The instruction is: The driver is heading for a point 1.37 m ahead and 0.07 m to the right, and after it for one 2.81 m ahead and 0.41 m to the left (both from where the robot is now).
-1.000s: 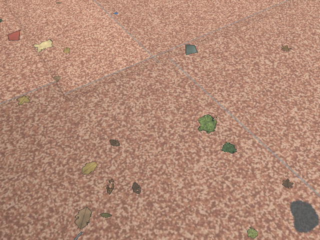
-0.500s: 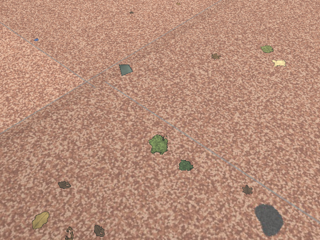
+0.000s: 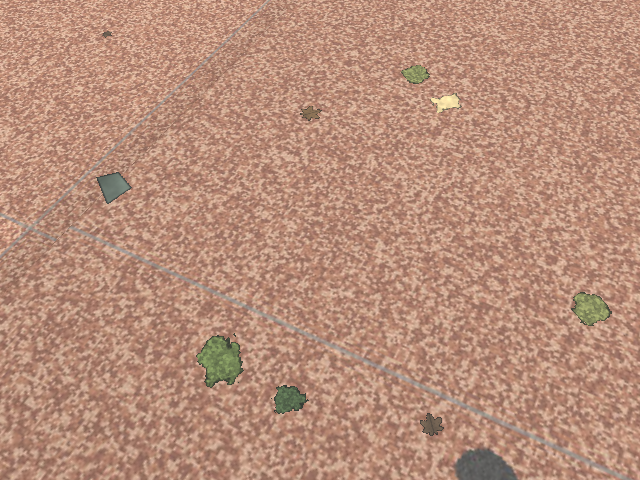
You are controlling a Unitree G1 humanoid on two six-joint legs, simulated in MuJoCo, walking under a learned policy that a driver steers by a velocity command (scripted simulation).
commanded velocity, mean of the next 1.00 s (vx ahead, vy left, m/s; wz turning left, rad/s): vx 0.50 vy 0.00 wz -0.28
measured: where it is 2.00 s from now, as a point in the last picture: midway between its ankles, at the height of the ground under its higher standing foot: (402, 259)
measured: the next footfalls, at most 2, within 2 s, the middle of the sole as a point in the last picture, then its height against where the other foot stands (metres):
left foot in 0.30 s outside the picture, level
right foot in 0.84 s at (424, 422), level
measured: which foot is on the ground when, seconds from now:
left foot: up 0.00-0.28, down 0.30-0.86, up 0.88-1.00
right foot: down 0.00-0.32, up 0.34-0.82, down 0.84-1.00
